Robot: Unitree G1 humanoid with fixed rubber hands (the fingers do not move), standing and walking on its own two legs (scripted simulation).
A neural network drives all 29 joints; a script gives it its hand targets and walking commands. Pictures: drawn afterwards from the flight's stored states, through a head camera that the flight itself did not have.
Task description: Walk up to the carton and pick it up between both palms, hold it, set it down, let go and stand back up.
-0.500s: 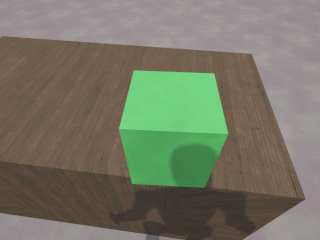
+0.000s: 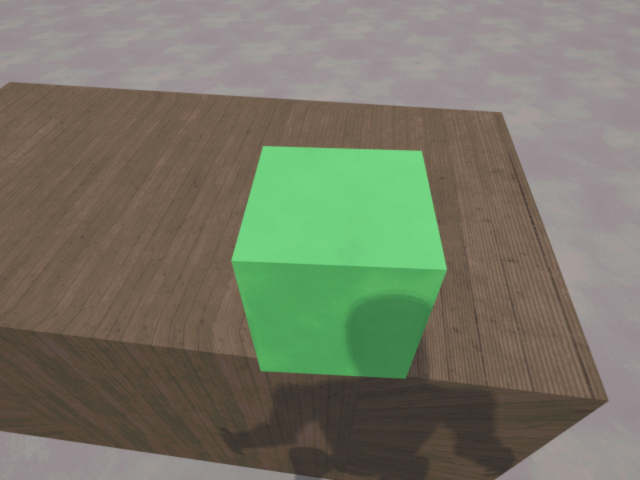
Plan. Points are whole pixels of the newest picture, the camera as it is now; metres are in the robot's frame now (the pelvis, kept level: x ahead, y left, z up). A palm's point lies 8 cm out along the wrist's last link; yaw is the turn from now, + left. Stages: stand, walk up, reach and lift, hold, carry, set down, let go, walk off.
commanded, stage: stand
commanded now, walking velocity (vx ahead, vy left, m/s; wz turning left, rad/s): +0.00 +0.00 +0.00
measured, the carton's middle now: (337, 266) +0.39 -0.01 +0.06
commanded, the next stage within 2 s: none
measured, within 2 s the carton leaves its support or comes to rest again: neither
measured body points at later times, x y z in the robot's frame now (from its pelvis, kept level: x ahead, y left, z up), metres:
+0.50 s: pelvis -0.01 +0.00 +0.00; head -0.01 +0.00 +0.45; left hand +0.07 +0.29 -0.13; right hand +0.07 -0.31 -0.13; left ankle -0.01 +0.13 -0.75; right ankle -0.02 -0.12 -0.75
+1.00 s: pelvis -0.01 +0.00 +0.00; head +0.00 +0.01 +0.45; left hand +0.09 +0.30 -0.13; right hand +0.07 -0.31 -0.12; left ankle -0.02 +0.13 -0.75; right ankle -0.02 -0.12 -0.75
